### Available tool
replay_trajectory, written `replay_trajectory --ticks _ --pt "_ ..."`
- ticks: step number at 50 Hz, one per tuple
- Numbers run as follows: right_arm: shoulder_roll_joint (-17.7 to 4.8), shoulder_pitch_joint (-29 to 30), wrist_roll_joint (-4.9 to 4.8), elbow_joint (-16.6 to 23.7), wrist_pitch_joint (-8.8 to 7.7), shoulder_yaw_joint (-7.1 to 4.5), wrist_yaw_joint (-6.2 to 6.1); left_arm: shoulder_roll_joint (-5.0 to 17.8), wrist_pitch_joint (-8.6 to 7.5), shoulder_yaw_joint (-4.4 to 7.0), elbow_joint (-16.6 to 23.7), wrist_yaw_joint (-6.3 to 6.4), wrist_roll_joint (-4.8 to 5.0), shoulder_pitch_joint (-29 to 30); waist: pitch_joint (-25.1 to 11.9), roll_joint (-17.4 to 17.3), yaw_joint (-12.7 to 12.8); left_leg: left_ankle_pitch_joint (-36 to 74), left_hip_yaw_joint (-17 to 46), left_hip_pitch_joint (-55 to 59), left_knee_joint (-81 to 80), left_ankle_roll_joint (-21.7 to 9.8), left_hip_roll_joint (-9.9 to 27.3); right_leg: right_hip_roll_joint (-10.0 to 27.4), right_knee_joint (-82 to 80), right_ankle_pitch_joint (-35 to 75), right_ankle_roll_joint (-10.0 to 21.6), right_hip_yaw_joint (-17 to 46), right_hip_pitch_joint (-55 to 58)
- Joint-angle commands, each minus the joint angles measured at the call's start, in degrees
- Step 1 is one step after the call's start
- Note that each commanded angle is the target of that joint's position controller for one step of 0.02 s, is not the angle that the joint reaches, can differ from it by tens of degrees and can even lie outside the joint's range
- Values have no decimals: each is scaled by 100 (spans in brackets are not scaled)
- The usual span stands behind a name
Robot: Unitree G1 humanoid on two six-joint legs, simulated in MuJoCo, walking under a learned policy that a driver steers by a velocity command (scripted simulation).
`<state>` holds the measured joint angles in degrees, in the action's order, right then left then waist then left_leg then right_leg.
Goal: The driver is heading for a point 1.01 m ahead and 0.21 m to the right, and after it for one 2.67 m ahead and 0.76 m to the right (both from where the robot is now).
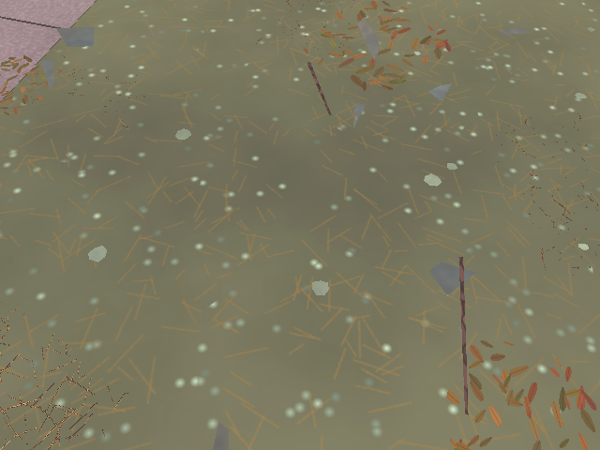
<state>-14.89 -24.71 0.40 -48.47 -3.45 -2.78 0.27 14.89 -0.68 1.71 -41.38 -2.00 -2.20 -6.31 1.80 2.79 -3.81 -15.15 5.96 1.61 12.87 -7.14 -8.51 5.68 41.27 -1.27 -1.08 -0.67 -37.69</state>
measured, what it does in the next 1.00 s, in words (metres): walks ahead: right foot, then left foot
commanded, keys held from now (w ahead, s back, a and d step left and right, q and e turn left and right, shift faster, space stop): w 0.68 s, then w+e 0.32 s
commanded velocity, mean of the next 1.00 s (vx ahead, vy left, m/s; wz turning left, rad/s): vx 0.50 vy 0.00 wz -0.03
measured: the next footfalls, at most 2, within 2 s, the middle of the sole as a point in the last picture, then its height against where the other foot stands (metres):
right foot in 0.14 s outside the picture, level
left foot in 0.66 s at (246, 428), level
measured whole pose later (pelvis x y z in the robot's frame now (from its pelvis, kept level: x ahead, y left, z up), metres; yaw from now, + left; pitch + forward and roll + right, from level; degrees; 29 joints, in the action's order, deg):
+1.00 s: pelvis +0.54 +0.02 +0.01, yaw -6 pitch +0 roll +1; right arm -12.7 -22.6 0.9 -55.1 -5.7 -2.1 -0.4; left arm 14.7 -0.3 3.1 -50.0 -2.5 -1.5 -11.1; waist 1.5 2.7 -1.3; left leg -12.8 -10.9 0.3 11.7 -4.2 -3.3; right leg 5.0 51.7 -3.7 1.8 0.6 -37.5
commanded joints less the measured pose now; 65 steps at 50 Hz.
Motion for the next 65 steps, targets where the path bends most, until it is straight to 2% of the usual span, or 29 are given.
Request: replay_trajectory --ticks 1,4,6,7,8,9,10,11,13,16,22,27,30,32,33,34,35,36,37,39,44,54,57,59,60,61,62,63,65 --pt "-865 -442 49 87 -64 -174 -77 405 -154 62 663 -24 38 955 261 -605 -167 3204 793 272 12 -468 1730 -231 -486 18 179 -164 -161" --pt "-986 -185 79 36 -81 -173 -132 527 -210 115 525 20 52 398 157 -712 210 4565 658 252 497 -253 1794 -559 -963 -564 476 -239 953" --pt "-1059 -33 88 -13 -93 -174 -108 744 -284 233 77 159 50 -1026 -605 -558 876 5402 341 -17 2167 -79 1489 -787 -1394 -595 737 -314 2777" --pt "-823 -42 58 113 -126 -96 -87 1085 -327 324 -77 257 -66 -1960 -1291 -170 1229 3819 187 -989 3698 0 1223 235 -1446 -1127 1011 751 4220" --pt "-297 -823 -158 170 -118 -11 -56 1734 -307 495 -133 249 -151 -2258 -2006 1240 903 -437 -292 -2874 5907 307 70 1882 -1884 -1289 1906 3653 5637" --pt "-780 -526 68 89 -110 -81 -90 1247 -240 410 -164 171 94 -1892 -1650 558 807 -1194 163 -3474 6394 220 205 1770 -2442 -1546 1910 4398 5129" --pt "-770 -53 85 177 -101 -93 -62 895 -237 323 -86 151 144 -1301 -711 121 605 -730 167 -3641 6310 223 537 1572 -2498 -1573 1794 3325 4266" --pt "-678 265 101 234 -107 -46 -23 612 -270 253 -93 125 109 -1040 -360 -207 557 -449 78 -3556 6009 224 740 1288 -2645 -1085 1652 2648 3693" --pt "-552 314 171 245 6 -20 53 430 -338 176 -267 147 114 -1000 -92 49 313 -318 -83 -3196 5480 298 1004 805 -2896 -298 1359 1709 3007" --pt "-392 328 210 205 114 27 134 531 -472 195 -499 112 169 -1280 -115 129 223 -114 -319 -3201 5100 425 1103 652 -3129 434 1394 1208 2904" --pt "-187 1832 168 632 101 169 198 566 -477 198 -820 88 207 -1685 208 119 501 1143 -775 -3589 3191 659 1331 302 -3430 772 1239 454 3016" --pt "-250 2524 126 802 66 189 173 686 -451 213 -1057 127 165 -2072 230 135 700 1334 -923 -3277 2199 532 1154 550 -3162 1237 1146 429 3577" --pt "-374 2369 149 778 23 130 129 774 -403 231 -1138 184 125 -1992 178 164 529 731 -945 -2864 1841 296 980 730 -2648 2098 1055 447 3979" --pt "-548 1104 222 335 -72 13 52 759 -359 212 -1178 201 136 -1905 -477 -44 -29 687 -1032 -1231 1280 34 708 434 -1113 2938 871 136 3792" --pt "-913 70 339 103 -124 -106 -19 598 -371 147 -1022 199 167 -1836 -1166 -451 -426 283 -60 212 1196 -270 1609 181 367 1667 745 -74 2834" --pt "-1543 -358 374 30 -83 -288 -62 -20 -376 8 -841 156 341 -2444 -1877 -1815 -224 -221 2648 1783 720 -1062 3263 -834 2512 -1916 462 -463 773" --pt "-1222 -68 122 47 -8 -249 -38 642 -327 177 -953 219 170 -2122 -1617 -1078 -228 -409 3120 1369 312 -1037 3226 -786 3089 -2775 543 256 147" --pt "-911 499 84 123 -10 -162 -28 635 -333 203 -853 198 173 -1738 -766 -776 -7 -245 2121 610 233 -859 2983 -496 3072 -2319 598 421 3" --pt "-595 814 107 140 -59 -85 -6 499 -345 168 -844 165 201 -1561 -406 -586 128 219 1479 -36 8 -674 2728 -284 2758 -1932 598 430 185" --pt "-322 976 89 39 -152 -8 -41 379 -205 170 -941 108 88 -1635 -80 -759 402 717 563 -796 -318 -279 2304 -98 2302 -1640 508 414 669" --pt "-470 627 44 -196 -334 -62 -58 217 -8 184 -819 -25 57 -1134 117 -618 476 1396 -362 -827 -701 -224 2207 -22 2046 -848 337 332 196" --pt "-503 -98 71 -607 -253 -56 -165 32 -53 44 -131 -140 31 615 463 -613 87 3025 -1588 146 -334 -36 2239 -227 -271 -2 535 -529 33" --pt "-665 -27 99 -642 -174 -91 -220 131 -49 92 -113 -120 9 421 242 -767 281 5103 -1872 573 498 59 2340 -607 -524 -736 869 -829 598" --pt "-844 72 116 -620 -78 -144 -240 309 -69 200 -318 -70 -4 -372 -264 -865 642 6177 -1987 599 1904 79 2367 -1016 -673 -1306 1162 -945 1530" --pt "-893 133 91 -569 -30 -159 -228 469 -120 305 -563 -26 -41 -1171 -707 -708 1012 5567 -2064 121 3130 171 2290 -1142 -1137 -1158 1353 -808 2626" --pt "-741 165 80 -384 -44 -119 -199 985 -133 491 -744 64 -105 -1983 -1264 -152 1339 3530 -2081 -1144 4896 346 2094 -183 -1430 -1688 1700 551 4039" --pt "-266 147 1 41 -110 -62 -75 1557 -62 642 -591 101 23 -1613 -1619 1287 878 -1458 -1618 -3734 7069 713 633 1369 -2173 -1448 2630 3944 5531" --pt "-686 772 75 188 -188 -117 -43 1493 9 635 -582 115 165 -1690 -1510 184 1107 -1175 -441 -4378 7257 653 847 1372 -2492 -977 2649 3969 5416" --pt "-534 924 -1 227 -306 -66 -39 895 -26 487 -655 181 180 -1189 -278 -504 640 -370 -397 -4226 6279 625 1369 1016 -2642 119 2185 2599 3950"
